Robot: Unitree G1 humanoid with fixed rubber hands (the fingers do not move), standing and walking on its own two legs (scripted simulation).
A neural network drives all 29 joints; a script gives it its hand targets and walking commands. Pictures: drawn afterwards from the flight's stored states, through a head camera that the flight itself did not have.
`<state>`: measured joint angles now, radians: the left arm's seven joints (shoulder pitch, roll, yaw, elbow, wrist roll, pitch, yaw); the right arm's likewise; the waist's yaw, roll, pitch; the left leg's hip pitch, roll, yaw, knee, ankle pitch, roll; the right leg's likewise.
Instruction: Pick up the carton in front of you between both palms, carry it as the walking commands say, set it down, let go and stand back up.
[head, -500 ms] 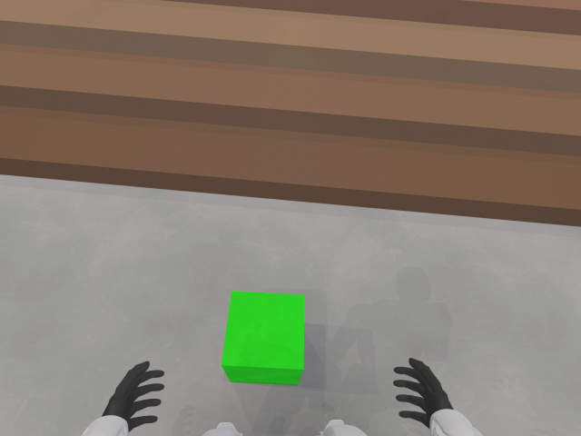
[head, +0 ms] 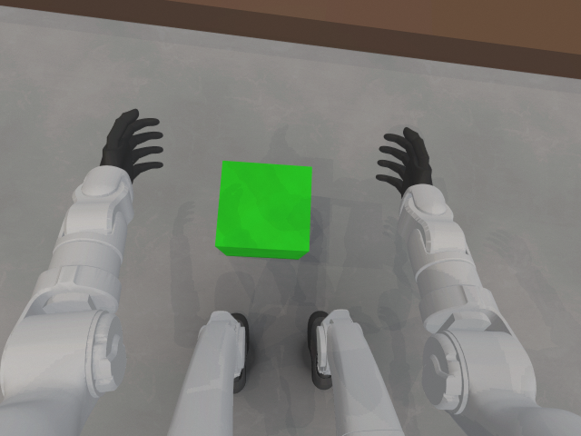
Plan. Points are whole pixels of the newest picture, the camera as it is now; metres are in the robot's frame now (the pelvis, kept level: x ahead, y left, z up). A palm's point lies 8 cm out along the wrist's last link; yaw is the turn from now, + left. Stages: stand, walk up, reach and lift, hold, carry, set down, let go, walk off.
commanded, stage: reach and lift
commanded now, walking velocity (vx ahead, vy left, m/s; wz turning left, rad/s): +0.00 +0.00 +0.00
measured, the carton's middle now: (264, 215) +0.48 +0.02 -0.53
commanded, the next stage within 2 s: none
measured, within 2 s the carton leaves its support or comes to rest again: leaves its support in 1.82 s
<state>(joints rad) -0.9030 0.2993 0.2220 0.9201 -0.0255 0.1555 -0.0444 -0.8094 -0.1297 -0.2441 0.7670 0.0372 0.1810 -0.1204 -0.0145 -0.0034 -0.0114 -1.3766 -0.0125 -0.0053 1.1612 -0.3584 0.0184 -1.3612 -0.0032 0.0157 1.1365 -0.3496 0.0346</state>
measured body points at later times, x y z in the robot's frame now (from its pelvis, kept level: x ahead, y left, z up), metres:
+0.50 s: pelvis +0.01 +0.00 -0.10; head +0.33 +0.01 +0.21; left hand +0.50 +0.21 -0.26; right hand +0.49 -0.18 -0.26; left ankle +0.08 +0.11 -0.62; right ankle +0.08 -0.14 -0.62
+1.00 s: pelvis -0.04 -0.01 -0.27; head +0.32 +0.01 -0.01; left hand +0.50 +0.21 -0.46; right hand +0.48 -0.17 -0.46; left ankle +0.08 +0.11 -0.62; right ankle +0.08 -0.14 -0.62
